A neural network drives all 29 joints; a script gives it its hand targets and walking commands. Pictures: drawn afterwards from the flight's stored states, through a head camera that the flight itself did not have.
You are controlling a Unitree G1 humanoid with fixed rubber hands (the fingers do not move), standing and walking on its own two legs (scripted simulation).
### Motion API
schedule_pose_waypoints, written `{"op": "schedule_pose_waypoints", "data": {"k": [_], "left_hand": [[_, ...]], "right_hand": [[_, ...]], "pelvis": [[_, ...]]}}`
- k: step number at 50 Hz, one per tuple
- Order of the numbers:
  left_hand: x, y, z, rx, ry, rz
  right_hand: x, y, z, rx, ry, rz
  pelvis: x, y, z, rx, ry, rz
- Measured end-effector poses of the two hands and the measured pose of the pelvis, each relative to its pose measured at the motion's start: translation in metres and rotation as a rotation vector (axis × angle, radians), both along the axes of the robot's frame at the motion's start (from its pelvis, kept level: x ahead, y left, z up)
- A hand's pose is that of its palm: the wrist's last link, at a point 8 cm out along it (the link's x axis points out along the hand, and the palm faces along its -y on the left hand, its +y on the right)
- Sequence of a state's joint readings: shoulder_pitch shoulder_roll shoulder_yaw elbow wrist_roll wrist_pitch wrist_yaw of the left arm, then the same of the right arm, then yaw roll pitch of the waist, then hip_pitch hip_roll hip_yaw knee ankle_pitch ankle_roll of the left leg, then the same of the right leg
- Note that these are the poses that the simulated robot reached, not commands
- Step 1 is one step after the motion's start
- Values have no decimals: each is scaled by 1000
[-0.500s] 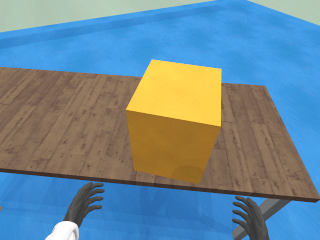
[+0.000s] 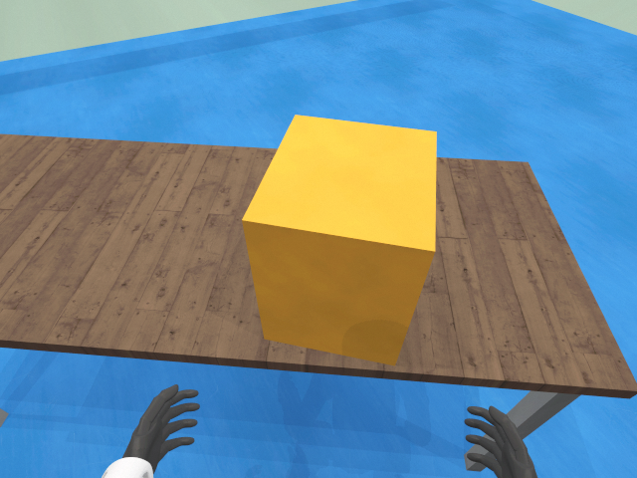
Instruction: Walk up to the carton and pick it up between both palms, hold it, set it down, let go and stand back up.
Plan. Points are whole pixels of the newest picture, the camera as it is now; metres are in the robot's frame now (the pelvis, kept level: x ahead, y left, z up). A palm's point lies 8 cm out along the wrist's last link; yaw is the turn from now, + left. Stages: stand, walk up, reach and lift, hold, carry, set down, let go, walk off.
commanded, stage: set down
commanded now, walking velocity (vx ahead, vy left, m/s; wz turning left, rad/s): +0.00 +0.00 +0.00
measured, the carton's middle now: (345, 241) +0.46 +0.01 +0.02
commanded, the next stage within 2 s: let go in 0.28 s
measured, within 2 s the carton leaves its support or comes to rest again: neither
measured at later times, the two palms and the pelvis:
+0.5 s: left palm (139, 470) +0.15 +0.25 -0.06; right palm out of the picture +0.16 -0.21 -0.07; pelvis +0.00 +0.00 +0.00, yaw +0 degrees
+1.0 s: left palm (135, 470) +0.15 +0.25 -0.07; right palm out of the picture +0.16 -0.27 -0.07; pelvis +0.00 +0.00 +0.00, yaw +0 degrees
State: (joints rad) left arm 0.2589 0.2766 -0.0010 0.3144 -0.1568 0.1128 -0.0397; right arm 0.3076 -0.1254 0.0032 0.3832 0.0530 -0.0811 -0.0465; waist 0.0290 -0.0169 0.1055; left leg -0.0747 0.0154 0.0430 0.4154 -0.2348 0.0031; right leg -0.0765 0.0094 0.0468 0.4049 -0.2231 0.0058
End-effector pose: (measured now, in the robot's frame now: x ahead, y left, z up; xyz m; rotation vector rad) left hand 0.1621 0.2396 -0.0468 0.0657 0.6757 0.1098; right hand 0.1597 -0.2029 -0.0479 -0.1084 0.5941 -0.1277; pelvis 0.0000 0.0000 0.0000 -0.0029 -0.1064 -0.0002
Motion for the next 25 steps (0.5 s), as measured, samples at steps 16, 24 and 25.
{"op": "schedule_pose_waypoints", "data": {"k": [16, 24, 25], "left_hand": [[-12, 5, -13, 25, 90, 30], [-14, 7, -15, 34, 103, 43], [-14, 7, -15, 34, 103, 43]], "right_hand": [[5, -8, -13, -10, 51, 33], [5, -11, -18, -10, 72, 36], [5, -11, -19, -9, 74, 36]], "pelvis": [[0, 0, 0, 0, 0, 0], [0, 0, 0, 0, 0, 0], [0, 0, 0, 0, 0, 0]]}}
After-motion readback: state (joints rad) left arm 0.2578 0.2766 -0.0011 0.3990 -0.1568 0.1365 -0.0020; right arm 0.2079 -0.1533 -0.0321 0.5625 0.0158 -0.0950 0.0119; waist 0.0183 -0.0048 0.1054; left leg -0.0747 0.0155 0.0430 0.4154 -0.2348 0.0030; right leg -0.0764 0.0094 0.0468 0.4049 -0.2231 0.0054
